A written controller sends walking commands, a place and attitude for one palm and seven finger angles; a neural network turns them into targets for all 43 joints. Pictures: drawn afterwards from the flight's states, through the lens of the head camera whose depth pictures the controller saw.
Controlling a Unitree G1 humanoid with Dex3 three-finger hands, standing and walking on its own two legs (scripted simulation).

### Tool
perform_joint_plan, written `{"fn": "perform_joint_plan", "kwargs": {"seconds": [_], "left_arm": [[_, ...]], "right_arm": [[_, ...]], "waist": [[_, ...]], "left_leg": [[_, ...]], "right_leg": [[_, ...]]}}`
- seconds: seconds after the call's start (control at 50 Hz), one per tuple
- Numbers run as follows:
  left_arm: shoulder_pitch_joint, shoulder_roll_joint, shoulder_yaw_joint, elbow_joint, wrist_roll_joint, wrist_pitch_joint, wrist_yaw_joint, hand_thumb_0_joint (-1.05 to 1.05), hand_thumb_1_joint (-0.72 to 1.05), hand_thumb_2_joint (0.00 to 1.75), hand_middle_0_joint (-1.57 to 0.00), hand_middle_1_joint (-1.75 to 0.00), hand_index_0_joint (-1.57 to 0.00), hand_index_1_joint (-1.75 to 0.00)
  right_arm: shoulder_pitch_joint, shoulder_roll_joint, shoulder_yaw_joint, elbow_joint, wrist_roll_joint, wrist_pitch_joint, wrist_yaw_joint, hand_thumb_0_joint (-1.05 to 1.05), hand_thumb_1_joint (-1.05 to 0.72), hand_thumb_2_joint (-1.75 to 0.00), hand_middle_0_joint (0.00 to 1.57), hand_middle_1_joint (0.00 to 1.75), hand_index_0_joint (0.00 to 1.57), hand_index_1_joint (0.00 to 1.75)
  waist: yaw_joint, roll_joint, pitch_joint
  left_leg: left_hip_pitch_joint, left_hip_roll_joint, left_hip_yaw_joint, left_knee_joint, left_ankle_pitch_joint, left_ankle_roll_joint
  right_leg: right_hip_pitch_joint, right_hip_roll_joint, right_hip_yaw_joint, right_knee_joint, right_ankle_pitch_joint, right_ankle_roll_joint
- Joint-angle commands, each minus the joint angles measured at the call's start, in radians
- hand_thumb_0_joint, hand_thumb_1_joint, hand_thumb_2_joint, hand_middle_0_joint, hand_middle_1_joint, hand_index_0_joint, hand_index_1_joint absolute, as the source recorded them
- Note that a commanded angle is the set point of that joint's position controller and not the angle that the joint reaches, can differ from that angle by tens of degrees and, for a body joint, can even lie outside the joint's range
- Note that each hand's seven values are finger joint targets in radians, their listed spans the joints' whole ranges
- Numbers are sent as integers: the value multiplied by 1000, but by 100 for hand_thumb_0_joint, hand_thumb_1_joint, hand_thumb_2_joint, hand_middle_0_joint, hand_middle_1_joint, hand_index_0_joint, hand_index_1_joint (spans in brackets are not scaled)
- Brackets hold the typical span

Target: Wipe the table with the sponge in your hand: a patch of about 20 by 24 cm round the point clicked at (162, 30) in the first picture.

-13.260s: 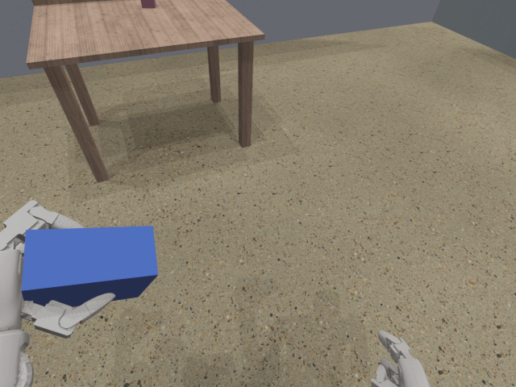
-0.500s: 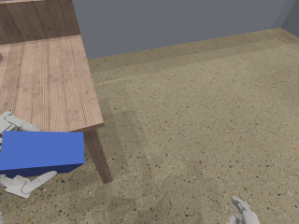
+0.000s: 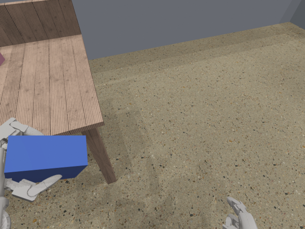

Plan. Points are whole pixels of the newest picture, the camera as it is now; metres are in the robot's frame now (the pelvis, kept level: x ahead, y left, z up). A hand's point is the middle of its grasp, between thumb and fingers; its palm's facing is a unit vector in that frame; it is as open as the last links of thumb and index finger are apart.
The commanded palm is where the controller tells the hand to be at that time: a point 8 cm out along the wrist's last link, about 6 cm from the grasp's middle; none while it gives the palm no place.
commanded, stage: come to a stop and stand still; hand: left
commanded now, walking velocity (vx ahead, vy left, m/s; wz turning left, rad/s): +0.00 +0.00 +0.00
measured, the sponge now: (59, 159) +0.23 +0.21 +0.13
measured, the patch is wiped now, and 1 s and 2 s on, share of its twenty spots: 0.00 0.00 0.00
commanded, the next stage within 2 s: look again from close up in 0.88 s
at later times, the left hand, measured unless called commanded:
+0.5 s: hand (6, 146) +0.23 +0.30 +0.16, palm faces +0.43 -0.83 -0.35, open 10.5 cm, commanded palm +0.17 +0.32 +0.18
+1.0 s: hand (15, 144) +0.24 +0.29 +0.15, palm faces +0.37 -0.85 -0.37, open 10.5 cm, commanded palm +0.18 +0.32 +0.18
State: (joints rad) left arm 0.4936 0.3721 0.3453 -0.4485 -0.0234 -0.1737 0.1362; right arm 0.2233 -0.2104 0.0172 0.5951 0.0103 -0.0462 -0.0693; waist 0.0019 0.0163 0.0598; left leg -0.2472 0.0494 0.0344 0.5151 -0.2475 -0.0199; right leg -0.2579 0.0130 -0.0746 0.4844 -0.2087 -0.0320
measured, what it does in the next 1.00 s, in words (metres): stands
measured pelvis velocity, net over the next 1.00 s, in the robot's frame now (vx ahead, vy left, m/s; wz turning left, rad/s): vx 0.02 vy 0.04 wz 0.00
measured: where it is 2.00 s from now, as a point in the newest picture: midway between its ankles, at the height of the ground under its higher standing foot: outside the picture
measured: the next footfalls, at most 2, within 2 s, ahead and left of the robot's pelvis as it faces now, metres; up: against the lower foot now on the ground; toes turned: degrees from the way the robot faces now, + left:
none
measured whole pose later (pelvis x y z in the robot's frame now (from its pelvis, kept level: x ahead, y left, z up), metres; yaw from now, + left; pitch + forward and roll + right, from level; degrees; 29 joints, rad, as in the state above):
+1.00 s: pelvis +0.02 +0.04 +0.01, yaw +0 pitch +0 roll -1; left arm 0.43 0.37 0.34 -0.44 -0.03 -0.19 0.10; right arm 0.20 -0.21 0.03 0.55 -0.01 -0.09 -0.04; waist 0.03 -0.03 0.03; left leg -0.19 -0.01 0.03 0.44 -0.24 0.04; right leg -0.18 -0.01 -0.03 0.35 -0.17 0.02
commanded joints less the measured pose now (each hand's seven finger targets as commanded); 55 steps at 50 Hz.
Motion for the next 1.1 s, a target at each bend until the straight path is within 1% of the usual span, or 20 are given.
{"fn": "perform_joint_plan", "kwargs": {"seconds": [0.0, 0.02, 0.04, 0.06, 0.08, 0.12, 0.14, 0.18, 0.2, 0.22, 0.24, 0.3, 0.34, 0.4, 0.46, 0.66, 0.82, 0.98, 1.02, 1.08], "left_arm": [[-526, 357, 293, 121, 26, -111, -29, 0, 10, 130, -120, -160, -120, -160], [-409, 208, 187, 92, 1, -111, -34, 0, 10, 130, -120, -160, -120, -160], [-368, 163, 110, 4, -7, -147, -37, 0, 10, 130, -120, -160, -120, -160], [-261, 136, 81, -67, -23, -151, -35, 0, 10, 130, -120, -160, -120, -160], [-216, 140, 62, -137, -21, -150, -33, 0, 10, 130, -120, -160, -120, -160], [-101, 148, 79, -153, -28, -138, -27, 0, 10, 130, -120, -160, -120, -160], [-114, 146, 73, -174, -24, -138, -29, 0, 10, 130, -120, -160, -120, -160], [-127, 193, 132, -165, -20, -137, -23, 0, 10, 130, -120, -160, -120, -160], [-143, 204, 151, -167, -18, -138, -22, 0, 10, 130, -120, -160, -120, -160], [-185, 248, 192, -196, -16, -141, -18, 0, 10, 130, -120, -160, -120, -160], [-206, 223, 181, -188, -14, -146, -19, 0, 10, 130, -120, -160, -120, -160], [-267, 208, 164, -217, -11, -152, -19, 0, 10, 130, -120, -160, -120, -160], [-283, 193, 143, -234, -11, -154, -21, 0, 10, 130, -120, -160, -120, -160], [-269, 142, 87, -240, -4, -145, -20, 0, 10, 130, -120, -160, -120, -160], [-262, 117, 56, -227, 1, -129, -20, 0, 10, 130, -120, -160, -120, -160], [-183, 150, 108, -217, -17, -99, -22, 0, 10, 130, -120, -160, -120, -160], [-159, 166, 111, -269, -25, -91, -15, 0, 10, 130, -120, -160, -120, -160], [-162, 143, 89, -207, -22, -84, -7, 0, 10, 130, -120, -160, -120, -160], [-164, 163, 103, -213, -22, -84, -7, 0, 10, 130, -120, -160, -120, -160], [-171, 145, 83, -217, -20, -87, -7, 0, 10, 130, -120, -160, -120, -160]], "right_arm": [[-20, -28, -54, -81, -24, -141, 11, 0, -90, -90, 20, 30, 20, 30], [-55, -79, -67, -167, 10, -155, 28, 0, -90, -90, 20, 30, 20, 30], [-46, -75, -52, -171, 8, -160, 34, 0, -90, -90, 20, 30, 20, 30], [-53, -95, -57, -161, 5, -163, 47, 0, -90, -90, 20, 30, 20, 30], [-76, -104, -59, -164, 4, -167, 55, 0, -90, -90, 20, 30, 20, 30], [-96, -107, -56, -167, 0, -167, 60, 0, -90, -90, 20, 30, 20, 30], [-95, -106, -48, -175, -3, -165, 59, 0, -90, -90, 20, 30, 20, 30], [-96, -114, -47, -180, -6, -165, 51, 0, -90, -90, 20, 30, 20, 30], [-94, -115, -46, -183, -8, -165, 46, 0, -90, -90, 20, 30, 20, 30], [-102, -118, -43, -187, -10, -163, 38, 0, -90, -90, 20, 30, 20, 30], [-98, -115, -40, -189, -10, -164, 35, 0, -90, -90, 20, 30, 20, 30], [-96, -110, -36, -194, -11, -175, 35, 0, -90, -90, 20, 30, 20, 30], [-95, -107, -31, -189, -15, -185, 35, 0, -90, -90, 20, 30, 20, 30], [-84, -112, -34, -176, -17, -191, 45, 0, -90, -90, 20, 30, 20, 30], [-83, -113, -33, -163, -22, -186, 50, 0, -90, -90, 20, 30, 20, 30], [-103, -104, -31, -190, -20, -119, 38, 0, -90, -90, 20, 30, 20, 30], [-109, -115, -36, -207, -18, -103, 28, 0, -90, -90, 20, 30, 20, 30], [-101, -119, -41, -197, -15, -88, 18, 0, -90, -90, 20, 30, 20, 30], [-110, -121, -42, -200, -16, -88, 15, 0, -90, -90, 20, 30, 20, 30], [-102, -119, -42, -197, -14, -86, 16, 0, -90, -90, 20, 30, 20, 30]], "waist": [[32, -216, -234], [52, -22, -240], [40, 47, -234], [47, 80, -225], [53, 66, -196], [54, -6, -148], [47, -38, -125], [47, -45, -97], [44, -25, -98], [42, 39, -86], [37, 68, -95], [39, 143, -134], [38, 141, -142], [35, 77, -166], [30, 86, -176], [27, 52, -218], [24, 86, -237], [26, 43, -188], [26, 58, -181], [24, 58, -178]], "left_leg": [[-73, -84, -8, 108, 12, 30], [6, -61, -26, 20, 20, 23], [23, -61, 4, -11, 34, 19], [50, -52, -13, -57, 63, 27], [50, -41, -20, -67, 64, 35], [26, -19, -47, -115, -19, 42], [-25, -13, -66, -146, -68, 43], [-68, -2, -80, -199, -142, 45], [-78, 6, -91, -222, -167, 50], [-87, 16, -101, -254, -183, 50], [-118, 34, -121, -274, -198, 57], [-99, 47, -110, -260, -122, 65], [-91, 48, -119, -264, -95, 56], [-31, 18, -90, -207, 37, 39], [17, 6, -78, -186, 159, 16], [52, -14, -52, -144, 342, -7], [89, -24, -40, -135, 384, -13], [24, -26, -51, -181, 212, 1], [30, -33, -40, -186, 185, 1], [7, -34, -53, -198, 156, 4]], "right_leg": [[142, -210, 253, -125, 327, -45], [132, -225, 320, -95, 324, -69], [129, -203, 265, -120, 218, -41], [143, -169, 232, -123, 132, -16], [112, -146, 217, -138, 46, 6], [71, -113, 180, -168, -123, 5], [75, -95, 153, -169, -186, 9], [69, -61, 135, -167, -231, 18], [77, -52, 131, -156, -221, 20], [80, -39, 117, -132, -198, 22], [121, -34, 92, -88, -150, 22], [173, -28, 77, -36, -13, 20], [181, -27, 65, -34, -1, 22], [180, -27, 73, -73, 90, 21], [162, -21, 69, -89, 150, 23], [203, -18, 55, -109, 304, 24], [198, -17, 52, -110, 342, 27], [207, -18, 60, -148, 232, 32], [193, -19, 63, -161, 215, 32], [211, -15, 61, -160, 189, 32]]}}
